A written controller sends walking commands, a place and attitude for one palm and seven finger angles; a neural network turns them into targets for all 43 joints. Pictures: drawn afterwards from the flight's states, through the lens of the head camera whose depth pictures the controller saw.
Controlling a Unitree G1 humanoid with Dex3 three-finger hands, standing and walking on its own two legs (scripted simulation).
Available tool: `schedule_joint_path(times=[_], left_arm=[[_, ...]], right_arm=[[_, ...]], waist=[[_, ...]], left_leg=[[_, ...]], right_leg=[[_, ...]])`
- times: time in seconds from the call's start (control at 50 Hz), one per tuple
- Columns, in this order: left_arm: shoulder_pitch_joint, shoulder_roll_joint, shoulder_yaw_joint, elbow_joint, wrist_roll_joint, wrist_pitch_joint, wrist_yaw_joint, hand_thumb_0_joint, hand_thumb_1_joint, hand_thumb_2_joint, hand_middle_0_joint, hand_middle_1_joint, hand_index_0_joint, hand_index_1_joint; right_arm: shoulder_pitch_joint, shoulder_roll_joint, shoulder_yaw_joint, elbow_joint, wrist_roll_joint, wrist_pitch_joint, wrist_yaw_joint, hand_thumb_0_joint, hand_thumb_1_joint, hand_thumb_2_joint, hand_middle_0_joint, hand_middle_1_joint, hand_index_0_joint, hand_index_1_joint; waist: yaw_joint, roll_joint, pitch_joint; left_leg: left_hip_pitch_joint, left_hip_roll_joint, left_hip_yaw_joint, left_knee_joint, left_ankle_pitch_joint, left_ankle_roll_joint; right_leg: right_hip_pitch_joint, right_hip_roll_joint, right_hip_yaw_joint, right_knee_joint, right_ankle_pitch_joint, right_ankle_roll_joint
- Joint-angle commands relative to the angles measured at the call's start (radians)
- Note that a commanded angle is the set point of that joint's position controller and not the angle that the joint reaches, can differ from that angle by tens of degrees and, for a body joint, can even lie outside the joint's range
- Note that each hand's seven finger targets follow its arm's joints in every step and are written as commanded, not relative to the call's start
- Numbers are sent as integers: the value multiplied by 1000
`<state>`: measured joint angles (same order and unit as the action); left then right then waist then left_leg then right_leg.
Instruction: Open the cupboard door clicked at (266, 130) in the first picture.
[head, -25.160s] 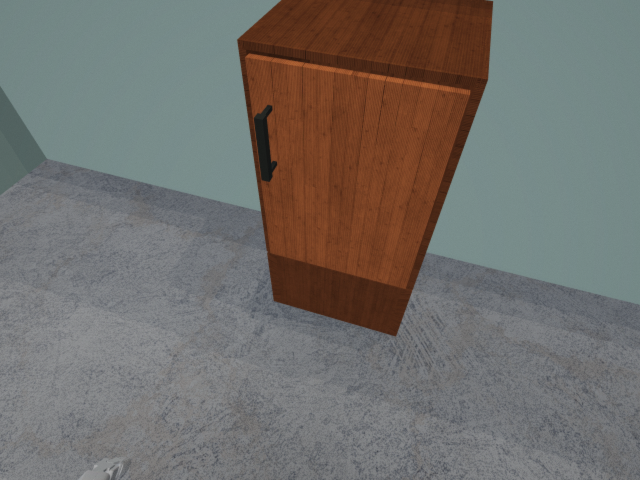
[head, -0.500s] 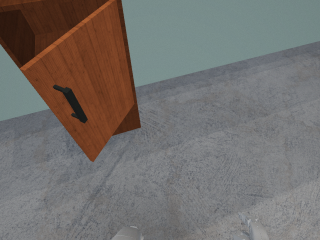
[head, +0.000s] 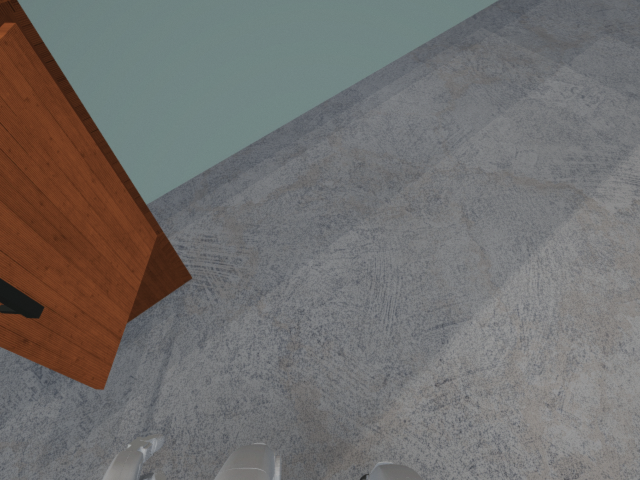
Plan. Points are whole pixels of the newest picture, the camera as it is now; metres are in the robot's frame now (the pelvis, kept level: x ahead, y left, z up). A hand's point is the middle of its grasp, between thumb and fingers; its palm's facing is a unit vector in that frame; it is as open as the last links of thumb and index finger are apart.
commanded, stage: walk to a spot facing it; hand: left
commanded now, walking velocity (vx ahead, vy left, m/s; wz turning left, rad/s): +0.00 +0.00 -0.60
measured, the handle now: out of the picture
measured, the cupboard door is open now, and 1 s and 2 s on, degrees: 45 45 45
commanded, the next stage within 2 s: turn to face it in 1.66 s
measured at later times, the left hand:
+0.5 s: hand (257, 389) +0.25 +0.11 -0.15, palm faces -0.36 -0.91 -0.22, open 7.4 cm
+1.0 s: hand (315, 296) +0.40 +0.03 -0.15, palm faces -0.53 -0.83 -0.16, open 7.4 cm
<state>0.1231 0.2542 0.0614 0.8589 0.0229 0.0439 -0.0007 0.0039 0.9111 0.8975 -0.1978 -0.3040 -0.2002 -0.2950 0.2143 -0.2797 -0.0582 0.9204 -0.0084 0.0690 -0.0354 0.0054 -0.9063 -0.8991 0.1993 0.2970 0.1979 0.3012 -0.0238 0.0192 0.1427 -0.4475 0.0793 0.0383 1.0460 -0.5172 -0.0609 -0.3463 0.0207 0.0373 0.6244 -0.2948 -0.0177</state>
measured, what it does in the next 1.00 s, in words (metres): walks ahead, turning right: left foot, then right foot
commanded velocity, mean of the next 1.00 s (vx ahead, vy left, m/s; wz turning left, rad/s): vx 0.30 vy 0.00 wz -0.49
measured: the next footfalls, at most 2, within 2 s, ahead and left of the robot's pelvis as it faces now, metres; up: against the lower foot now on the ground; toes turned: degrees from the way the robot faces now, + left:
left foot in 0.16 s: +0.08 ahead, +0.13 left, +0.00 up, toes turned -3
right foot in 0.48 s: +0.08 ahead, -0.17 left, +0.00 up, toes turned -24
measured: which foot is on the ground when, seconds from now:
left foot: up 0.00-0.14, down 0.16-0.48, up 0.50-0.76, down 0.78-1.00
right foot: down 0.00-0.16, up 0.18-0.46, down 0.48-0.78, up 0.80-1.00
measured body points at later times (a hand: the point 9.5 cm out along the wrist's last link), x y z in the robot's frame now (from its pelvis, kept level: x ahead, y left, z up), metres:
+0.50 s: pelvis +0.06 -0.04 +0.00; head +0.10 -0.06 +0.44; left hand +0.27 +0.16 -0.13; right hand -0.04 -0.26 -0.15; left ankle +0.04 +0.13 -0.71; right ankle +0.04 -0.15 -0.73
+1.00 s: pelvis +0.24 -0.09 +0.02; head +0.28 -0.10 +0.47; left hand +0.43 +0.07 -0.14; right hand +0.13 -0.30 -0.12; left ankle +0.28 +0.01 -0.73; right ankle +0.17 -0.21 -0.65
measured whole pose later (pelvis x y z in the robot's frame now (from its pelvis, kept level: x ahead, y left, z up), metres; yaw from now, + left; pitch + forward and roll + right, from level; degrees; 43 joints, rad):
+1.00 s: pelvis +0.24 -0.09 +0.02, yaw -34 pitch +2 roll -1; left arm 0.18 0.23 0.07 0.97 0.03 0.01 -0.05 0.01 0.91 0.90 -0.20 -0.30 -0.20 -0.29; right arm 0.30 -0.16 -0.02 0.96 -0.04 -0.07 -0.02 0.00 -0.91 -0.90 0.20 0.30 0.20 0.30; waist 0.01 -0.03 0.06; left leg -0.20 0.09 0.18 0.42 -0.25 0.00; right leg -0.57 -0.07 -0.05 1.07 -0.27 0.00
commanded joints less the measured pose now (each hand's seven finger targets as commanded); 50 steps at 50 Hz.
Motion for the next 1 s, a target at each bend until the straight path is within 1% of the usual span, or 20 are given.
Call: schedule_joint_path(times=[0.0,0.1,0.14,0.16,0.24,0.34,0.4,0.42,0.44,0.46,0.48,0.54,0.72,0.74,0.76,0.78,0.8,0.86,0.92,0.98], left_arm=[[35,192,51,-58,5,-15,18,0,900,900,-200,-300,-200,-300],[-27,158,47,-75,-6,-3,5,0,900,900,-200,-300,-200,-300],[-24,68,24,-122,-12,-2,-16,0,900,900,-200,-300,-200,-300],[-68,96,36,-133,1,-11,-29,0,900,900,-200,-300,-200,-300],[-72,44,35,-90,7,-18,-66,0,900,900,-200,-300,-200,-300],[-129,6,17,-92,3,-35,-74,0,900,900,-200,-300,-200,-300],[-47,26,26,-58,4,-43,-69,0,900,900,-200,-300,-200,-300],[74,72,39,-17,7,-50,-60,0,900,900,-200,-300,-200,-300],[232,192,70,28,11,-61,-45,0,900,900,-200,-300,-200,-300],[331,278,91,60,-11,-58,-29,0,900,900,-200,-300,-200,-300],[290,264,83,51,-14,-57,-16,0,900,900,-200,-300,-200,-300],[113,150,56,11,1,-69,-1,0,900,900,-200,-300,-200,-300],[85,133,54,43,-1,-85,-17,0,900,900,-200,-300,-200,-300],[75,92,44,29,-4,-82,-23,0,900,900,-200,-300,-200,-300],[96,22,28,13,-13,-78,-31,0,900,900,-200,-300,-200,-300],[42,31,26,-23,-7,-88,-35,0,900,900,-200,-300,-200,-300],[1,35,29,-18,7,-93,-35,0,900,900,-200,-300,-200,-300],[23,9,27,21,13,-80,-55,0,900,900,-200,-300,-200,-300],[21,-27,11,26,10,-65,-63,0,900,900,-200,-300,-200,-300],[-49,-40,2,11,9,-60,-62,0,900,900,-200,-300,-200,-300]], right_arm=[[3,-26,-6,-92,0,-40,9,0,-900,-900,200,300,200,300],[152,-53,-10,-59,-3,-61,1,0,-900,-900,200,300,200,300],[218,-227,-37,-71,-35,-77,-9,0,-900,-900,200,300,200,300],[202,-229,-37,-79,-36,-83,-6,0,-900,-900,200,300,200,300],[110,-117,-12,-80,-35,-105,-2,0,-900,-900,200,300,200,300],[208,-129,-25,-33,-35,-109,10,0,-900,-900,200,300,200,300],[183,-137,-27,-33,-32,-103,16,0,-900,-900,200,300,200,300],[153,-118,-25,-42,-24,-104,24,0,-900,-900,200,300,200,300],[88,-55,-8,-85,-6,-105,35,0,-900,-900,200,300,200,300],[-39,-38,0,-148,-4,-102,33,0,-900,-900,200,300,200,300],[-65,-67,-9,-151,-5,-100,32,0,-900,-900,200,300,200,300],[-41,-49,-18,-93,-18,-94,39,0,-900,-900,200,300,200,300],[71,-33,-18,-47,-14,-129,40,0,-900,-900,200,300,200,300],[186,-91,-30,-10,-19,-136,26,0,-900,-900,200,300,200,300],[323,-210,-57,16,-44,-142,17,0,-900,-900,200,300,200,300],[374,-222,-50,21,-44,-131,6,0,-900,-900,200,300,200,300],[315,-188,-41,10,-42,-133,11,0,-900,-900,200,300,200,300],[170,-65,-7,-14,-34,-151,11,0,-900,-900,200,300,200,300],[196,-52,-5,19,-26,-162,9,0,-900,-900,200,300,200,300],[230,-46,-8,49,-28,-152,18,0,-900,-900,200,300,200,300]], waist=[[28,-138,-186],[-40,-112,-197],[-64,327,-188],[-63,202,-150],[-3,167,-102],[-52,167,-156],[-7,126,-172],[57,46,-210],[141,-225,-257],[196,-351,-221],[166,-251,-163],[57,-205,-127],[-33,-77,-145],[-83,43,-183],[-132,323,-244],[-140,266,-225],[-112,194,-162],[-15,127,-84],[-7,141,-149],[-24,119,-135]], left_leg=[[29,-20,1,-139,58,-8],[320,-31,-10,-572,231,18],[394,404,-536,-869,-73,201],[290,450,-573,-898,-133,254],[301,250,-148,-828,166,158],[354,260,23,-757,330,148],[273,244,97,-624,305,108],[141,194,158,-457,317,70],[-151,80,264,-156,143,13],[-344,9,135,63,-170,-2],[-385,54,14,129,-105,3],[-211,75,-12,25,92,-6],[298,-31,55,-540,310,3],[480,36,-26,-601,214,32],[623,319,-405,-730,17,135],[580,448,-596,-842,-95,224],[466,441,-590,-854,-93,240],[322,311,-249,-852,199,168],[395,237,-15,-809,504,147],[365,235,69,-824,489,151]], right_leg=[[102,-233,278,-226,377,-183],[-76,-126,264,-165,66,-72],[-335,72,-13,277,-343,32],[-323,-16,35,420,-291,25],[-313,-74,-52,448,-88,48],[-153,-57,-151,130,-99,36],[83,-11,-207,-75,-36,13],[304,-19,-156,-155,-13,-26],[558,-264,209,-265,-140,-132],[555,-437,516,-382,-69,-238],[460,-434,514,-402,-209,-272],[226,-294,270,-389,-73,-192],[8,-168,167,-243,-41,-119],[-107,-98,116,-72,-47,-83],[-307,40,-41,277,-242,-20],[-386,18,-13,492,-300,-19],[-429,-37,11,634,-237,-27],[-394,-119,-8,651,-11,2],[-335,-118,-67,461,41,18],[-250,-111,-114,241,80,14]])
